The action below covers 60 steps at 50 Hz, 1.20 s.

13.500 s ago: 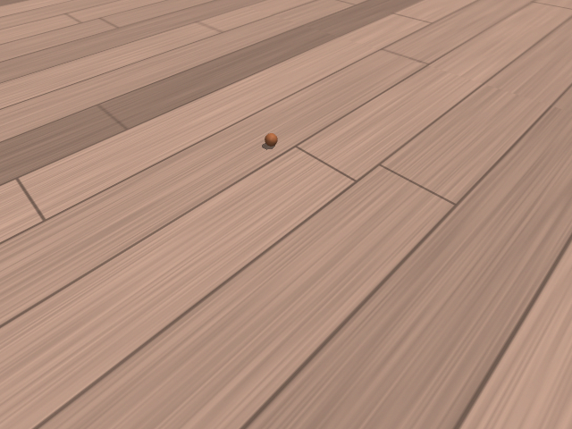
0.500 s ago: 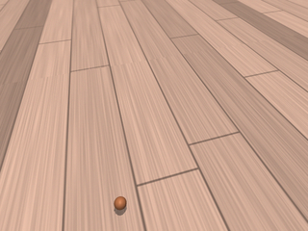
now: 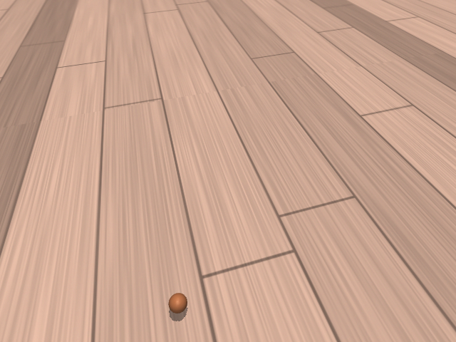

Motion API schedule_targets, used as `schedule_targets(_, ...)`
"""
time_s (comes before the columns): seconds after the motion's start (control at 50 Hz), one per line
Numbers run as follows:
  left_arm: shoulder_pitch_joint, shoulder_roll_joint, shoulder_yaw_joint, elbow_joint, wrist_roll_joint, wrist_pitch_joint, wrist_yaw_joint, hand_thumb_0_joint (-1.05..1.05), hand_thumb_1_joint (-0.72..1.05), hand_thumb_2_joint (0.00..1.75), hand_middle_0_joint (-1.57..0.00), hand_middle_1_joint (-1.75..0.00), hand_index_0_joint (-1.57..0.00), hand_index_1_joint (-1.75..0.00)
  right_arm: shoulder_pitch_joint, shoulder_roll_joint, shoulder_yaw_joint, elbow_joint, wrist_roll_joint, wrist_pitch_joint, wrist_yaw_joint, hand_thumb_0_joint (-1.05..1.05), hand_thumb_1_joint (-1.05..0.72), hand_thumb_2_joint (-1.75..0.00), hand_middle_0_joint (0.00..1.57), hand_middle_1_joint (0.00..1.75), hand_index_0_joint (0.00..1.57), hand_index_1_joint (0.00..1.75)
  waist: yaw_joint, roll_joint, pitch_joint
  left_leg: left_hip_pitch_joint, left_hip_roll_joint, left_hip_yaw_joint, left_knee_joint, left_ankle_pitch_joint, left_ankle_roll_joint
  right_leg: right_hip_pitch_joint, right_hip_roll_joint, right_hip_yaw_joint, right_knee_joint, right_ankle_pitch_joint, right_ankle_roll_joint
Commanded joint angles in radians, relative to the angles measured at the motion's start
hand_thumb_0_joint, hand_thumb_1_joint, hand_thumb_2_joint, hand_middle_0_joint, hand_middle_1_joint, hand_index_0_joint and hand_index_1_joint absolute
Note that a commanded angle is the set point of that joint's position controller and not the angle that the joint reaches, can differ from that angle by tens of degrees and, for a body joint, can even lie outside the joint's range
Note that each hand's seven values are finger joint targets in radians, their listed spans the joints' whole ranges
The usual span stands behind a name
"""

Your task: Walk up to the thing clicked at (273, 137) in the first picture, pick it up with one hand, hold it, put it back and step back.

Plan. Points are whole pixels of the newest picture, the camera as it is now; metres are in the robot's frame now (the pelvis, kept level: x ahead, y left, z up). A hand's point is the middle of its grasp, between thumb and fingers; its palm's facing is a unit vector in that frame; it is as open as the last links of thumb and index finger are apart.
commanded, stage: stand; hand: left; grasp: from above
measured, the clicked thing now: (178, 303) +0.44 +0.25 -0.74
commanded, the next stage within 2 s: rise first in 0.14 s
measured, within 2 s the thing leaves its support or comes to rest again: neither
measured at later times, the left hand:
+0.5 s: hand out of the picture +0.15 +0.25 -0.17, palm faces -0.02 -0.94 -0.35, open 9.2 cm
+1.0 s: hand out of the picture +0.12 +0.26 -0.22, palm faces -0.14 -0.89 -0.44, open 14.0 cm
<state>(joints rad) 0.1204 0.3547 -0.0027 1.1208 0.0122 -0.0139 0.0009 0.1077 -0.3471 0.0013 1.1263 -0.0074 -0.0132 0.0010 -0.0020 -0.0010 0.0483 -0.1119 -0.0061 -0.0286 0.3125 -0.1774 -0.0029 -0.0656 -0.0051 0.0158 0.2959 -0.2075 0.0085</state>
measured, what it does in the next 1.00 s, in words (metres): lowers itself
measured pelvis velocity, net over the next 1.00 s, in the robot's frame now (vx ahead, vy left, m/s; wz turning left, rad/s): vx -0.01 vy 0.01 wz -0.01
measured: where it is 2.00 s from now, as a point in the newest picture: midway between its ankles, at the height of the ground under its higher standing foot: outside the picture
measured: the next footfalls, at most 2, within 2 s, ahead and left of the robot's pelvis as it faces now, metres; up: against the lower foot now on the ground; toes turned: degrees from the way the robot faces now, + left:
none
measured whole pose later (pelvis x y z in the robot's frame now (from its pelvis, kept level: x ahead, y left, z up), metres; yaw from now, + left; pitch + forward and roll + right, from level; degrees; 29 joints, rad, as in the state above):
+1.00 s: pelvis -0.01 +0.01 -0.09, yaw +0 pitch +17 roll -2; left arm 0.25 0.33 0.12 0.47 0.20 0.26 0.00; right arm 0.22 -0.23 -0.02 0.56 0.01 -0.13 -0.04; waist -0.03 0.01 -0.12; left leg -0.89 0.01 -0.05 1.10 -0.51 0.00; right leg -0.83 0.02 -0.01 1.06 -0.54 0.01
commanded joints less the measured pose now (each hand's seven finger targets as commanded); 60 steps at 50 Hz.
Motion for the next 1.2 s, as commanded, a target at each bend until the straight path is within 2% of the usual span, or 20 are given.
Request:
schedule_targets(0.0,-0.017,0.209,0.045,-0.055,-0.004,-0.016,0.013,0.0,0.9,0.9,-0.2,-0.3,-0.2,-0.3,-0.026,-0.217,-0.038,-0.056,0.001,-0.018,-0.013,0.0,-0.9,-0.9,0.2,0.3,0.2,0.3,0.0,0.013,-0.071,0.033,0.125,-0.085,-0.031,0.201,0.025,-0.008,-0.125,0.08,-0.035,0.19,-0.032)
schedule_targets(0.22,-0.013,0.209,0.044,-0.057,-0.004,-0.018,0.013,0.0,0.86,0.88,-0.2,-0.38,-0.21,-0.38,-0.029,-0.218,-0.036,-0.059,0.003,-0.021,-0.015,0.0,-0.93,-0.91,0.2,0.3,0.2,0.3,0.003,0.002,-0.093,0.065,0.133,-0.084,-0.013,0.266,0.027,0.001,-0.127,0.076,-0.026,0.239,-0.031)
schedule_targets(0.24,-0.364,0.065,0.059,-0.408,-0.055,-0.109,0.029,0.0,0.78,0.95,-0.25,-0.46,-0.21,-0.46,-0.007,-0.067,-0.007,-0.331,0.067,-0.068,-0.035,0.0,-0.97,-0.92,0.2,0.3,0.2,0.3,-0.116,0.012,-0.046,-0.084,0.0,0.05,0.064,0.087,0.016,-0.242,0.003,-0.013,0.061,0.174,-0.012)
schedule_targets(0.26,-0.469,0.074,0.051,-0.314,-0.059,-0.092,0.031,0.0,0.7,0.92,-0.23,-0.54,-0.2,-0.54,0.045,-0.08,0.003,-0.264,0.072,-0.065,-0.042,0.0,-0.94,-0.91,0.2,0.3,0.2,0.3,-0.092,0.013,-0.068,-0.081,-0.01,0.047,0.074,0.054,0.016,-0.211,0.003,-0.021,0.075,0.138,-0.012)
schedule_targets(0.28,-0.313,0.166,0.11,-0.193,-0.033,-0.065,0.03,0.0,0.62,0.91,-0.2,-0.62,-0.19,-0.62,0.081,-0.112,-0.022,-0.277,0.072,-0.055,-0.053,0.0,-0.92,-0.91,0.2,0.3,0.2,0.3,-0.062,-0.028,-0.038,-0.124,0.002,0.044,0.093,0.029,0.015,-0.228,0.011,-0.032,0.089,0.092,-0.016)
schedule_targets(0.3,-0.266,0.202,0.139,-0.105,-0.01,-0.045,0.017,0.0,0.54,0.9,-0.18,-0.7,-0.17,-0.7,0.097,-0.119,-0.038,-0.29,0.064,-0.049,-0.054,0.0,-0.9,-0.9,0.2,0.3,0.2,0.3,-0.053,-0.033,-0.083,-0.16,-0.007,0.044,0.143,0.025,0.018,-0.248,0.009,-0.03,0.122,0.073,-0.021)
schedule_targets(0.32,-0.324,0.235,0.158,-0.107,0.008,-0.036,0.003,0.0,0.46,0.9,-0.15,-0.78,-0.16,-0.78,0.102,-0.115,-0.043,-0.319,0.06,-0.05,-0.055,0.0,-0.89,-0.9,0.2,0.3,0.2,0.3,-0.045,-0.041,-0.112,-0.188,-0.007,0.039,0.183,0.035,0.021,-0.274,0.012,-0.031,0.165,0.079,-0.023)
schedule_targets(0.34,-0.323,0.238,0.171,-0.114,0.039,-0.04,-0.011,0.0,0.38,0.9,-0.15,-0.86,-0.16,-0.84,0.113,-0.116,-0.061,-0.343,0.044,-0.057,-0.055,0.0,-0.91,-0.9,0.2,0.3,0.2,0.3,-0.034,-0.04,-0.203,-0.189,-0.008,0.036,0.23,0.058,0.02,-0.283,0.011,-0.025,0.211,0.104,-0.023)
schedule_targets(0.36,-0.22,0.234,0.194,-0.071,0.073,-0.027,-0.02,0.0,0.3,0.9,-0.12,-0.92,-0.14,-0.9,0.148,-0.109,-0.08,-0.353,0.031,-0.058,-0.05,0.0,-0.9,-0.9,0.2,0.3,0.2,0.3,-0.018,-0.011,-0.257,-0.22,-0.017,0.037,0.277,0.093,0.018,-0.288,0.007,-0.02,0.253,0.138,-0.025)
schedule_targets(0.4,-0.077,0.223,0.224,-0.153,0.093,0.005,-0.024,0.0,0.14,0.93,-0.06,-1.05,-0.1,-1.01,0.153,-0.099,-0.086,-0.429,0.031,-0.06,-0.038,0.0,-0.92,-0.9,0.2,0.3,0.2,0.3,0.047,0.069,-0.352,-0.217,-0.023,0.036,0.295,0.141,0.005,-0.251,0.013,-0.021,0.297,0.146,-0.037)
schedule_targets(0.46,-0.055,0.167,0.185,-0.218,0.115,0.091,-0.015,0.0,-0.1,0.95,-0.04,-1.08,-0.07,-1.05,0.115,-0.094,-0.086,-0.51,0.045,-0.056,-0.035,0.0,-0.89,-0.9,0.2,0.3,0.2,0.3,0.017,0.042,-0.296,-0.252,-0.021,0.025,0.276,0.132,0.002,-0.269,0.026,-0.032,0.281,0.123,-0.036)
schedule_targets(0.56,-0.055,0.158,0.192,-0.316,0.138,0.194,0.002,0.0,-0.5,0.96,-0.07,-1.08,-0.08,-1.07,0.106,-0.069,-0.074,-0.579,0.044,-0.06,-0.026,0.0,-0.89,-0.9,0.2,0.3,0.2,0.3,-0.006,0.003,-0.229,-0.385,-0.01,0.028,0.37,-0.013,0.011,-0.418,0.03,-0.036,0.351,-0.025,-0.03)
schedule_targets(0.64,-0.099,0.184,0.211,-0.507,0.154,0.186,0.004,0.0,-0.56,0.98,-0.07,-1.09,-0.07,-1.09,0.13,-0.062,-0.082,-0.621,0.039,-0.092,-0.027,0.0,-0.88,-0.89,0.2,0.3,0.2,0.3,-0.014,0.064,-0.298,-0.434,0.002,0.019,0.46,-0.05,0.009,-0.526,0.03,-0.033,0.469,-0.061,-0.032)
schedule_targets(0.7,-0.041,0.175,0.212,-0.587,0.16,0.184,0.007,0.0,-0.57,0.98,-0.07,-1.09,-0.07,-1.1,0.128,-0.049,-0.08,-0.653,0.036,-0.116,-0.037,0.0,-0.89,-0.9,0.2,0.3,0.2,0.3,-0.028,0.055,-0.333,-0.47,0.004,0.014,0.515,-0.063,0.013,-0.575,0.029,-0.03,0.519,-0.066,-0.029)
schedule_targets(0.82,0.068,0.163,0.194,-0.765,0.173,0.218,0.004,0.0,-0.55,0.97,-0.07,-1.09,-0.07,-1.09,0.127,-0.053,-0.089,-0.677,0.024,-0.148,-0.049,0.0,-0.89,-0.9,0.2,0.3,0.2,0.3,-0.031,0.096,-0.396,-0.482,0.023,-0.006,0.593,0.049,0.008,-0.641,0.034,-0.043,0.611,-0.017,-0.03)
schedule_targets(0.96,0.171,0.158,0.2,-0.805,0.202,0.261,0.016,0.0,-0.52,0.95,-0.07,-1.07,-0.07,-1.06,0.13,-0.039,-0.082,-0.694,0.018,-0.163,-0.058,0.0,-0.88,-0.89,0.2,0.3,0.2,0.3,-0.03,0.077,-0.386,-0.584,0.011,0.004,0.663,-0.032,0.016,-0.69,0.032,-0.041,0.648,-0.053,-0.028)
schedule_targets(1.02,0.231,0.155,0.202,-0.796,0.212,0.271,0.021,0.0,-0.52,0.93,-0.07,-1.08,-0.08,-1.07,0.137,-0.035,-0.079,-0.697,0.019,-0.171,-0.058,0.0,-0.88,-0.9,0.2,0.3,0.2,0.3,-0.033,0.068,-0.433,-0.6,0.01,0.006,0.713,0.036,0.019,-0.694,0.032,-0.041,0.687,0.006,-0.027)
schedule_targets(1.04,0.178,0.159,0.19,-0.895,0.215,0.265,0.02,0.0,-0.53,0.94,-0.07,-1.08,-0.08,-1.07,0.115,-0.034,-0.079,-0.728,0.019,-0.175,-0.056,0.0,-0.89,-0.9,0.2,0.3,0.2,0.3,-0.027,0.08,-0.444,-0.602,0.01,0.002,0.727,0.046,0.02,-0.707,0.034,-0.042,0.7,0.011,-0.026)
schedule_targets(1.06,0.229,0.158,0.201,-0.828,0.221,0.271,0.024,0.0,-0.53,0.95,-0.07,-1.08,-0.07,-1.07,0.139,-0.036,-0.083,-0.701,0.018,-0.174,-0.056,0.0,-0.88,-0.89,0.2,0.3,0.2,0.3,-0.034,0.064,-0.441,-0.609,0.011,0.001,0.737,0.065,0.021,-0.712,0.035,-0.043,0.708,0.026,-0.025)
schedule_targets(1.18,0.232,0.149,0.19,-0.929,0.241,0.254,0.033,0.0,-0.53,0.95,-0.07,-1.06,-0.07,-1.06,0.106,-0.033,-0.084,-0.745,0.018,-0.184,-0.048,0.0,-0.87,-0.89,0.2,0.3,0.2,0.3,-0.022,0.089,-0.459,-0.659,0.008,-0.008,0.773,-0.001,0.017,-0.78,0.041,-0.049,0.76,-0.04,-0.031)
